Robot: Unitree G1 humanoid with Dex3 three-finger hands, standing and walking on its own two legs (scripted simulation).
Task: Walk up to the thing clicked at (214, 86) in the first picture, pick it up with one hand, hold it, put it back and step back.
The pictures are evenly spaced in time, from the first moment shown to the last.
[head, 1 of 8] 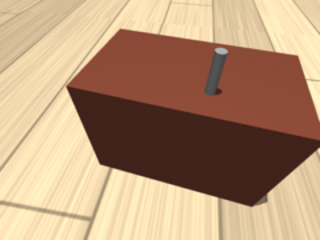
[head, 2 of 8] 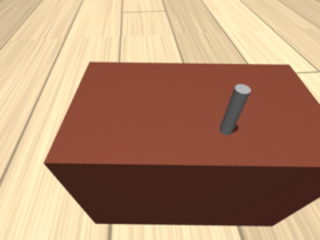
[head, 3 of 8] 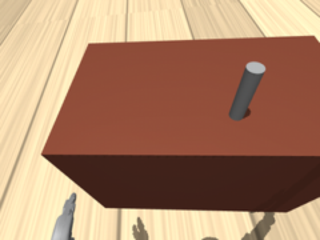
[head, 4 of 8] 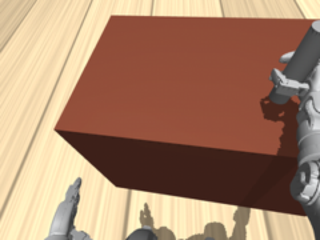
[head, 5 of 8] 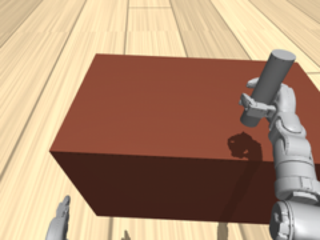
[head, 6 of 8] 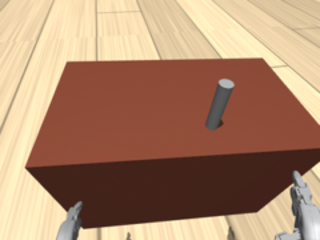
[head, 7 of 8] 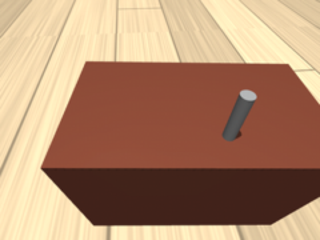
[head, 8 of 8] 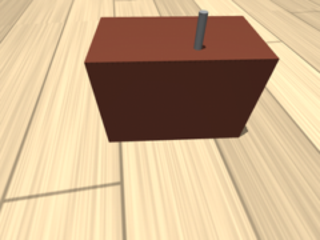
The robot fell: no
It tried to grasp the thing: yes
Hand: right
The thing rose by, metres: 0.22
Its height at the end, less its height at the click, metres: +0.00
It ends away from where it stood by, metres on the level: 0.02
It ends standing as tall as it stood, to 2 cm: yes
